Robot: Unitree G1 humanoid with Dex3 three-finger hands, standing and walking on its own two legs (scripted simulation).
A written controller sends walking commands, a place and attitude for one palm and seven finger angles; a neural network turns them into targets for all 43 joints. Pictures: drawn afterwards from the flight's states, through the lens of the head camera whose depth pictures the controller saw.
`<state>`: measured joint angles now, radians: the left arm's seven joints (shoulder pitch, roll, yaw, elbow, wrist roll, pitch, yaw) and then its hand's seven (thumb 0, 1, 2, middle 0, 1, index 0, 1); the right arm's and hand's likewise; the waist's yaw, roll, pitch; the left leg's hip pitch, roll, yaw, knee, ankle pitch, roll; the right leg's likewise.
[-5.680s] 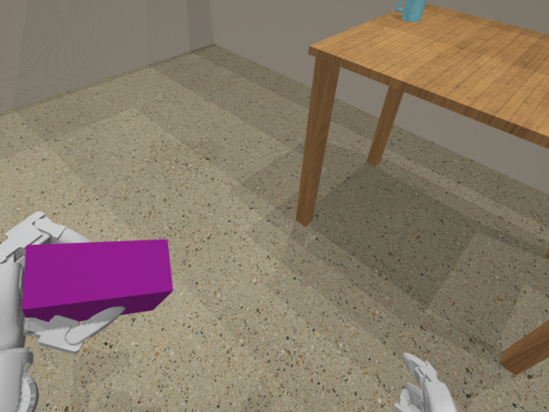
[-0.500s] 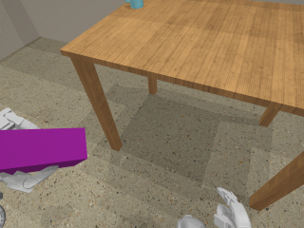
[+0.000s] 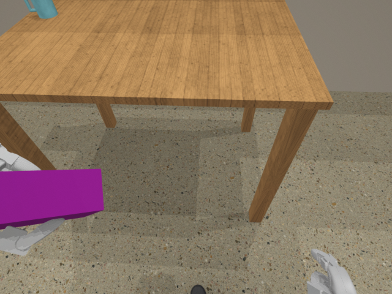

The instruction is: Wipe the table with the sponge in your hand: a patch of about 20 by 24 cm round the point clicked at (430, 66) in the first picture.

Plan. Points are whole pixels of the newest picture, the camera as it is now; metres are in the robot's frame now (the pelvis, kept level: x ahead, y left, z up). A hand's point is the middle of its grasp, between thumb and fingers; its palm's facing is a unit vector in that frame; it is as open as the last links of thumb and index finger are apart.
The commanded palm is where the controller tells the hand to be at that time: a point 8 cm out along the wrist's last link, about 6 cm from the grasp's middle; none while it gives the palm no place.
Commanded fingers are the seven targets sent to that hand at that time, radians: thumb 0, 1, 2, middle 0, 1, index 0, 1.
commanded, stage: turn to face it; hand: left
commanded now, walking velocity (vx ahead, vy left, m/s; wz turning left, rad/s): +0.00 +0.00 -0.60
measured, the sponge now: (61, 197) +0.23 +0.21 +0.16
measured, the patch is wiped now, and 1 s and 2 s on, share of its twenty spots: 0.00 0.00 0.00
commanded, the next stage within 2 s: take the last steps up to it in 0.60 s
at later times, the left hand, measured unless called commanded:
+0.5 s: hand (170, 199) +0.23 +0.05 +0.17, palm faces +0.06 -0.84 -0.54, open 9.8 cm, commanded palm +0.17 +0.13 +0.18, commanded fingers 0.00 0.10 1.30 -1.20 -1.60 -1.20 -1.60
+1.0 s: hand (164, 225) +0.19 +0.05 +0.17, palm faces +0.14 -0.90 -0.42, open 9.8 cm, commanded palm +0.15 +0.11 +0.18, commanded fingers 0.00 0.10 1.30 -1.20 -1.60 -1.20 -1.60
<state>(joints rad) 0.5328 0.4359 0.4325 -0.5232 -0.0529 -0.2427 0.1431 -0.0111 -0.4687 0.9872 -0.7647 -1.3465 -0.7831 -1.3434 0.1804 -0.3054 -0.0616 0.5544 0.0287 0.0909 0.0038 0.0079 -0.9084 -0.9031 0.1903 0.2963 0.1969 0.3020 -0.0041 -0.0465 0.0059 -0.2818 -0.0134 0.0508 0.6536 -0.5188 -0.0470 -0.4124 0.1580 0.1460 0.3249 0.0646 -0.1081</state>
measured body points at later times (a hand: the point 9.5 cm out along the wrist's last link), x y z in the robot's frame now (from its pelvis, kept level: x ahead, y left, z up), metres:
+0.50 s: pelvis -0.07 -0.09 -0.01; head +0.00 -0.14 +0.44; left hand +0.22 +0.09 +0.20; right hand +0.03 -0.37 -0.12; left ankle -0.07 +0.07 -0.65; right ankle -0.02 -0.18 -0.73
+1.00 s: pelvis -0.09 -0.10 -0.01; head -0.10 -0.11 +0.44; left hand +0.18 +0.10 +0.19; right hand -0.01 -0.36 -0.11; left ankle -0.07 +0.03 -0.72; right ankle -0.10 -0.19 -0.73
